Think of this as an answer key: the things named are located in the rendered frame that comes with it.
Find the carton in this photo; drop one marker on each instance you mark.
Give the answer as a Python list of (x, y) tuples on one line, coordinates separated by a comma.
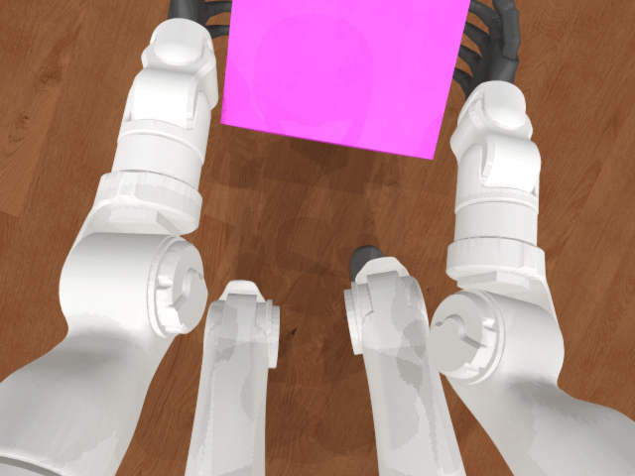
[(365, 74)]

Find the robot left hand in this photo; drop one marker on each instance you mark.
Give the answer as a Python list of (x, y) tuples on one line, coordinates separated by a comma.
[(200, 11)]

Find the left robot upper arm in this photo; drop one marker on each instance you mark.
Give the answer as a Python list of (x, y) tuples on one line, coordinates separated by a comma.
[(125, 297)]

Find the robot right hand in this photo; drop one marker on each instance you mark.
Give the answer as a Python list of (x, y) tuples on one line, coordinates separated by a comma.
[(499, 59)]

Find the robot right shin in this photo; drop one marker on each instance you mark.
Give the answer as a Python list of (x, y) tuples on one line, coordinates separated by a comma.
[(412, 290)]

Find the robot right foot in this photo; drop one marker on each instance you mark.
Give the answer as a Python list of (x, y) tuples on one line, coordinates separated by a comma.
[(361, 256)]

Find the robot left forearm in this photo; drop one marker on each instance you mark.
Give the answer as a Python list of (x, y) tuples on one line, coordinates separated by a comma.
[(153, 185)]

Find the right robot upper arm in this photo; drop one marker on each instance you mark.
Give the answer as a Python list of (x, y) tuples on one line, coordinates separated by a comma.
[(503, 356)]

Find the robot right forearm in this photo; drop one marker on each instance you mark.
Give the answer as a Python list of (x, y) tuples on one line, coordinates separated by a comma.
[(497, 198)]

